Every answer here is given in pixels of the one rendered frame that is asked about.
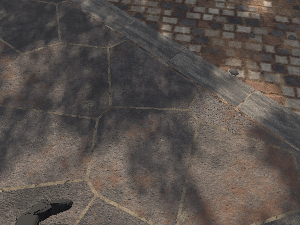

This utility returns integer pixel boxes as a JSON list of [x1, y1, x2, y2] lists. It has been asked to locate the robot left hand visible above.
[[15, 199, 73, 225]]

